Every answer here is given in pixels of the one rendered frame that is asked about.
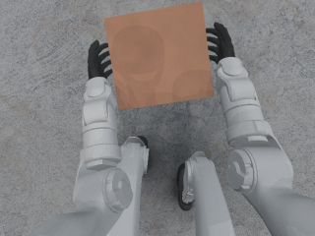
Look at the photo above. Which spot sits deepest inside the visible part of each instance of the right robot thigh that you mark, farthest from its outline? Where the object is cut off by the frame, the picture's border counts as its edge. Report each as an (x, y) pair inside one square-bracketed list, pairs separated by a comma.
[(212, 217)]

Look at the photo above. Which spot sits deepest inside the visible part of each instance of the robot right forearm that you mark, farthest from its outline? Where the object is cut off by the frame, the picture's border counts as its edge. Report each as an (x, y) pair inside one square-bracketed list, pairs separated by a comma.
[(246, 126)]

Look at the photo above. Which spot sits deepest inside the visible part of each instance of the left robot hand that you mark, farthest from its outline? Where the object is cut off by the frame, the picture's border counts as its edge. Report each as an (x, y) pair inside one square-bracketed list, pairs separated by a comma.
[(95, 68)]

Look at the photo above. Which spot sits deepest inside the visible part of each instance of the robot left forearm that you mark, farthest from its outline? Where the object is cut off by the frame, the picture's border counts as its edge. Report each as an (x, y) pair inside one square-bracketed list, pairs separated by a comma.
[(99, 129)]

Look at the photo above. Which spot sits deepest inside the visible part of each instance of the robot right upper arm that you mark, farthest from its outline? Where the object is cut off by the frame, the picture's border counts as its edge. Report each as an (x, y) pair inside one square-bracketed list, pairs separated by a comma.
[(264, 176)]

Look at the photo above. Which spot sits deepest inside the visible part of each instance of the left robot foot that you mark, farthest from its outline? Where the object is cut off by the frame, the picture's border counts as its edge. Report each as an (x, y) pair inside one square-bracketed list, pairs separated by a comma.
[(144, 140)]

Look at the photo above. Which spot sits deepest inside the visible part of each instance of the robot left upper arm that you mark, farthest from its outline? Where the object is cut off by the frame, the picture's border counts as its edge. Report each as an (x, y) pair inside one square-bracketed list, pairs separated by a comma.
[(99, 199)]

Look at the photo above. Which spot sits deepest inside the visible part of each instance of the carton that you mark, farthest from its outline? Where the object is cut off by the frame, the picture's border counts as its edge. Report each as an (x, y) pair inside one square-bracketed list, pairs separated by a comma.
[(160, 56)]

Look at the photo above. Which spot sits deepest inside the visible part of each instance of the right robot hand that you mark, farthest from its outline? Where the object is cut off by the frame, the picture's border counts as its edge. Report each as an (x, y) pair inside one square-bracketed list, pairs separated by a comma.
[(224, 46)]

